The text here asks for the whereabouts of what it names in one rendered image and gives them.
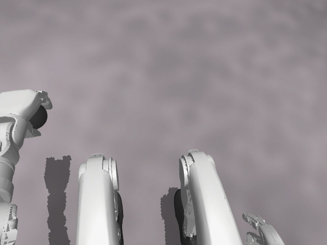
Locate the right robot foot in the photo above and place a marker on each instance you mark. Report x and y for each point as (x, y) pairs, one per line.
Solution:
(179, 213)

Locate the ball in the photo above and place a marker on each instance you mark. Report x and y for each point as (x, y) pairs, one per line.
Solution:
(39, 118)

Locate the left robot hand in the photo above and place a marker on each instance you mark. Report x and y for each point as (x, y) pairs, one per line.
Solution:
(25, 104)

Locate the right robot hand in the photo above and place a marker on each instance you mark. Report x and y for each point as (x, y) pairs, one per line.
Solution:
(268, 235)

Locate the left robot arm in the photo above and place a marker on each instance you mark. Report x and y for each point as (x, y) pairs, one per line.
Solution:
(13, 129)

